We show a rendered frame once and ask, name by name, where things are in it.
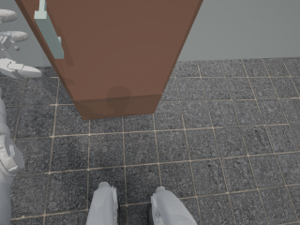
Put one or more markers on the left robot hand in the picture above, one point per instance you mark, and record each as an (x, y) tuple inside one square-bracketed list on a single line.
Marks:
[(7, 66)]

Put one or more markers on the robot thigh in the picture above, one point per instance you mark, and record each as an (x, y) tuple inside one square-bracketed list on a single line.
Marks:
[(103, 204), (167, 206)]

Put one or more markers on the robot left forearm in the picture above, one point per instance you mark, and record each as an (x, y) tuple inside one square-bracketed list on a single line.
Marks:
[(4, 129)]

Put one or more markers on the robot right thigh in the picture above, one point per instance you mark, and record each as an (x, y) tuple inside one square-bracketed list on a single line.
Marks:
[(167, 206)]

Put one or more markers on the left robot upper arm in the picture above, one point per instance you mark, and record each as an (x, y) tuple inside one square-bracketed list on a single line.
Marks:
[(11, 163)]

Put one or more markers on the robot left thigh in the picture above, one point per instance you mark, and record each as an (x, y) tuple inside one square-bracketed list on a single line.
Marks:
[(103, 204)]

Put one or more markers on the handle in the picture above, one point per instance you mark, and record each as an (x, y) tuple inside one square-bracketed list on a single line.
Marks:
[(45, 26)]

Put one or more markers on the cupboard door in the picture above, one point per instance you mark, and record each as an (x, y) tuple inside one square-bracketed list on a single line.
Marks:
[(116, 48)]

